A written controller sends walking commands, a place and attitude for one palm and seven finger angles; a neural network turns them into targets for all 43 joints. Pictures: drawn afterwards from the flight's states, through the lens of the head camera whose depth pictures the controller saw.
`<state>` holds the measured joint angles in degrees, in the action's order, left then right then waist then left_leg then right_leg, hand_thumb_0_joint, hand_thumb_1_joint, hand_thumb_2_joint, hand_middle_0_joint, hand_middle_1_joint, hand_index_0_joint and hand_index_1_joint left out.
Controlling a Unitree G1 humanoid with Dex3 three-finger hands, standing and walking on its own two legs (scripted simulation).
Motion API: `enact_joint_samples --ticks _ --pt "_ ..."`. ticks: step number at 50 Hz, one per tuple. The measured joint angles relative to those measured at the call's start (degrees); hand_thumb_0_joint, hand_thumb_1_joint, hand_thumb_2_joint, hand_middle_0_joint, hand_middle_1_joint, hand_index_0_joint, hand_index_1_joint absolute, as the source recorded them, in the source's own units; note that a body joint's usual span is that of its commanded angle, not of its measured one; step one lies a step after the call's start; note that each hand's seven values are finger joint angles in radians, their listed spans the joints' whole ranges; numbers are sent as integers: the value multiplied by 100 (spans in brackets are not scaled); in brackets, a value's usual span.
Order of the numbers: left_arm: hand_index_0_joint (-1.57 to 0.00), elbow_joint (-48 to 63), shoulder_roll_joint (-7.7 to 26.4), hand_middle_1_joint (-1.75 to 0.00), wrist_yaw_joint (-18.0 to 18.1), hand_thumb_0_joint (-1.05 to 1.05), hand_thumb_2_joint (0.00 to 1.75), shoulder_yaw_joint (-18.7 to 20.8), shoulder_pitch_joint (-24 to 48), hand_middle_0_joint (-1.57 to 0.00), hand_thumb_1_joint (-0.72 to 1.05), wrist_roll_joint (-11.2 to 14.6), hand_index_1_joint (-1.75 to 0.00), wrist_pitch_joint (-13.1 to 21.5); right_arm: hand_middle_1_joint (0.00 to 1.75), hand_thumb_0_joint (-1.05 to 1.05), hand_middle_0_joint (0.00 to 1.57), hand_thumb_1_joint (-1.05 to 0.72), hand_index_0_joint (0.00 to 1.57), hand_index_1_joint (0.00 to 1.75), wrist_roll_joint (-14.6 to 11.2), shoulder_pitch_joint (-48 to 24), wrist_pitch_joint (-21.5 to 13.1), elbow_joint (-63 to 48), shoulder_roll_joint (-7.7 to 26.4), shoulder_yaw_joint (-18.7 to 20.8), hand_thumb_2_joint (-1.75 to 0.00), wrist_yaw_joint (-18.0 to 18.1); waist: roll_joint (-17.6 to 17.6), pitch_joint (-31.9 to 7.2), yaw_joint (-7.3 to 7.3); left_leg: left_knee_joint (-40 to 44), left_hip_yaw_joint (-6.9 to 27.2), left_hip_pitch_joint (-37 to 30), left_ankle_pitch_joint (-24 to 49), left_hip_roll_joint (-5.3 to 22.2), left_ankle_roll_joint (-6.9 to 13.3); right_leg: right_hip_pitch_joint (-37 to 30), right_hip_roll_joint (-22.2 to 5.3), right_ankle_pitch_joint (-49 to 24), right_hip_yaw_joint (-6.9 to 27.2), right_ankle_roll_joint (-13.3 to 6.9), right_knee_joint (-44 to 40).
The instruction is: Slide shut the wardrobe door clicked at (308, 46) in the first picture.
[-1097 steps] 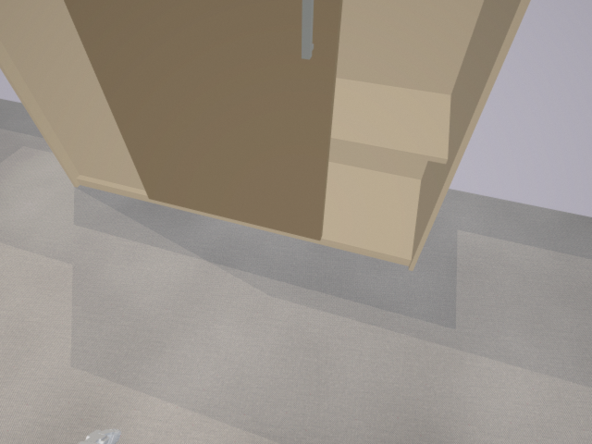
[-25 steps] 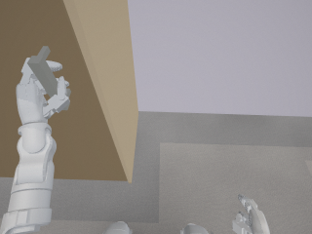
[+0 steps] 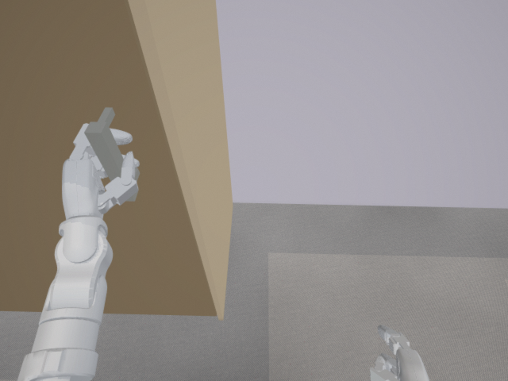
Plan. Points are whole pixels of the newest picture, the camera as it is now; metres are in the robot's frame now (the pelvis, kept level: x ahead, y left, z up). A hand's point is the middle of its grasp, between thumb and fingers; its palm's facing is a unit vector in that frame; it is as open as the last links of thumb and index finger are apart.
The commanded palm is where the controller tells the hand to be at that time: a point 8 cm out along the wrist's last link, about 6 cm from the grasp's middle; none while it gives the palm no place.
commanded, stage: stop walking and hold the door there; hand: left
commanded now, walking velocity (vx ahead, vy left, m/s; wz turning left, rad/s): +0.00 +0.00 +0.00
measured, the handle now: (119, 156) +0.39 +0.24 +0.14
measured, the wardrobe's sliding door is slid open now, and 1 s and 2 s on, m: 0.00 0.00 0.00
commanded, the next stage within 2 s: loosen the grip on the handle in 0.08 s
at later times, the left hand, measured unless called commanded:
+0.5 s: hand (121, 181) +0.35 +0.22 +0.14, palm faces +0.38 -0.91 -0.13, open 11.4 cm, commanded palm +0.31 +0.26 +0.14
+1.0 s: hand (124, 184) +0.35 +0.22 +0.13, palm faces +0.33 -0.94 -0.13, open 14.7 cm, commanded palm +0.31 +0.28 +0.14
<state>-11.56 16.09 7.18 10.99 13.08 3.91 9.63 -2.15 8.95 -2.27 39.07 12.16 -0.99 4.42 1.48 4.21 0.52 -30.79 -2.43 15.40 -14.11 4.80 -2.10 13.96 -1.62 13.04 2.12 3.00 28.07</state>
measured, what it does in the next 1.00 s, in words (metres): stands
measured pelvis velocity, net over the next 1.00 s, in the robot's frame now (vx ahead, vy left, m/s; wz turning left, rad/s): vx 0.02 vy -0.01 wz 0.04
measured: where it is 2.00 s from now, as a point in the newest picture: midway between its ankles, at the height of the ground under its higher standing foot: outside the picture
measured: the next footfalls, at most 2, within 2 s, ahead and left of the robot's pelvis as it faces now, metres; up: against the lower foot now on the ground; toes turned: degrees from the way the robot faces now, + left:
none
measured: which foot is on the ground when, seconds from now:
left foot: down 0.00-1.00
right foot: down 0.00-1.00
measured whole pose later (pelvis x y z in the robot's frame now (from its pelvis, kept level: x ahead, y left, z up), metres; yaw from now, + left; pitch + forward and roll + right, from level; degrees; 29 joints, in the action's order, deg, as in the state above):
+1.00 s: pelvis +0.02 -0.01 -0.01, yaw +2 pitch +3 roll +0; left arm -12.8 14.3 2.9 13.4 10.6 4.2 12.3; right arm -0.3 13.3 -8.6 38.7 12.8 -0.2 3.9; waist 0.8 -2.8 1.4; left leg -36.7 -0.5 21.4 -18.0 3.6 -2.6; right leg 20.5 -2.8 19.5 0.5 2.3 37.2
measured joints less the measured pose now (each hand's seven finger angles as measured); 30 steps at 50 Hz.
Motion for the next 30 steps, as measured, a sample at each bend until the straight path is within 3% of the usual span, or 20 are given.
enact_joint_samples --ticks 9,10,11,12,14,16,22,30 --pt "-33 -92 -51 -140 84 -8 77 41 -76 -46 72 20 -141 -25 30 1 20 -91 20 30 -16 49 6 -38 160 108 -90 66 28 -100 -35 190 -49 -88 91 0 -6 -49 1 -80 38 -6 -144" --pt "-33 -145 16 -140 -115 -9 77 134 44 -46 70 -184 -141 -26 30 1 20 -91 20 30 38 52 -31 -43 125 171 -90 24 -1 -33 34 187 -79 -111 95 21 4 -53 23 -95 67 -14 -147" --pt "-33 -426 145 -140 -309 -9 76 166 305 -46 66 -348 -141 9 30 1 20 -91 20 30 101 82 -123 -9 59 225 -90 -6 -107 -38 90 245 -103 -98 139 -2 -2 23 5 -96 91 -34 -83" --pt "-34 -667 189 -141 -469 -10 76 201 547 -47 62 -344 -141 -59 30 1 20 -91 20 30 63 150 -233 15 4 247 -90 -39 -215 -122 88 304 -62 -25 217 -50 -47 132 -41 -72 52 -53 3" --pt "-36 -845 64 -142 -618 -8 73 358 698 -48 54 -133 -141 -159 30 1 20 -91 20 30 19 276 -415 22 -23 237 -90 -68 -291 -271 75 298 24 69 277 -92 -74 226 -81 -21 -30 -72 104" --pt "-38 -907 -71 -143 -526 -6 70 517 608 -49 48 54 -140 -153 30 1 20 -91 20 30 25 354 -559 4 14 206 -90 -83 -238 -400 31 189 63 123 224 -90 -72 257 -81 28 -64 -78 192" --pt "-32 -1231 -71 -142 8 -2 53 369 638 -47 13 -213 -135 134 30 1 20 -91 20 30 77 476 -855 -2 91 102 -90 -83 -174 -553 -40 -212 143 384 33 -136 -25 524 -127 279 -119 -86 685" --pt "-30 -1150 24 -134 -284 -1 29 238 544 -41 -36 -100 -131 493 30 1 20 -91 20 30 114 586 -899 141 129 42 -90 -27 -143 -500 -14 -449 197 536 -124 -89 -51 633 -82 418 -158 -108 856"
